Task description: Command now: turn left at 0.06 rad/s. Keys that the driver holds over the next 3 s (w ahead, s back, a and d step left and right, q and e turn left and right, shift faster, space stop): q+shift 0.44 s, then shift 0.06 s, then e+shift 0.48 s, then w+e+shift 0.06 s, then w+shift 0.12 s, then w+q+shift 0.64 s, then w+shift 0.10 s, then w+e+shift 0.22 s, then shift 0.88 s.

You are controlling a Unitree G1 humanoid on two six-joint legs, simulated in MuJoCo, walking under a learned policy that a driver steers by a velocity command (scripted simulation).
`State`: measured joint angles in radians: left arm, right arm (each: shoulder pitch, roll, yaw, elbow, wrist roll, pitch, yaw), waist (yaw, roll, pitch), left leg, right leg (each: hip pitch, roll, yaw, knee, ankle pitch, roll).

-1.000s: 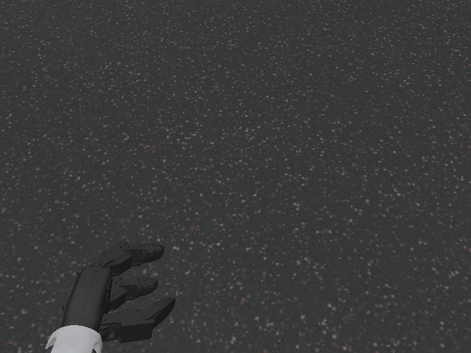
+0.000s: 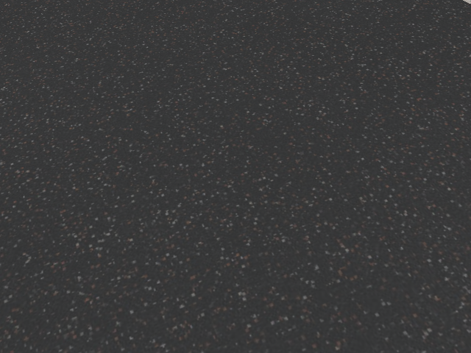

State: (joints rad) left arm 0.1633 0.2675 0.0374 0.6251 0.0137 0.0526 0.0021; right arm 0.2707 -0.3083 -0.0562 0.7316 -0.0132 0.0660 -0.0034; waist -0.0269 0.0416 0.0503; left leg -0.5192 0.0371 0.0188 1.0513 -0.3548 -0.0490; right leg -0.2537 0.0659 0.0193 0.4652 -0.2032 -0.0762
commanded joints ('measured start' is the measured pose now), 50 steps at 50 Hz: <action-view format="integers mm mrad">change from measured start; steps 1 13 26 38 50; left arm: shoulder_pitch -3 -17 -12 63 155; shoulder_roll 78 147 116 125 227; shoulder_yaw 5 42 25 20 92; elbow -38 11 8 63 57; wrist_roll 15 3 2 -13 -17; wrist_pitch -33 -21 -3 -15 0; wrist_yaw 14 28 10 -11 -10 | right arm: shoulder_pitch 9 46 31 -64 -173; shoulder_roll -29 -29 -140 -151 -70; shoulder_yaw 2 -15 -55 -20 8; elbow -26 -67 -93 -50 -116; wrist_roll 12 22 12 -1 -13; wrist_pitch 4 -18 -20 -28 -35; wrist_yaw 18 35 0 -33 -2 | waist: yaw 35 5 -3 30 72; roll -144 -135 40 43 -125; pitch -90 -95 -109 -32 -130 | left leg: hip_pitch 117 253 514 400 1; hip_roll -7 -52 100 163 -98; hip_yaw -49 56 -355 -259 -94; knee -157 -465 -678 -581 -173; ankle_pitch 26 -33 650 632 -62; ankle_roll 19 90 267 229 -8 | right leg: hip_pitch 72 132 -355 -26 195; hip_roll -261 -346 -62 -26 -159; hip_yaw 106 24 12 -31 458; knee -186 6 528 84 -147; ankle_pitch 245 401 -149 -147 67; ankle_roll -87 -98 141 35 -149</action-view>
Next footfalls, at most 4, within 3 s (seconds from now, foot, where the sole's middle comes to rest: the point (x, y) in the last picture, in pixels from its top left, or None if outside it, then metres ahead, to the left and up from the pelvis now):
0.30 left None -0.01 0.10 -0.78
0.80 right None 0.07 -0.06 -0.78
1.20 left None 0.09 0.14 -0.78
1.56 right None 0.35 -0.08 -0.78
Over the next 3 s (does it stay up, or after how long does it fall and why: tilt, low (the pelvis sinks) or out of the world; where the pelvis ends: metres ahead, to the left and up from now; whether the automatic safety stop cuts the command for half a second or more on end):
stays up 0.94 0.36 0.00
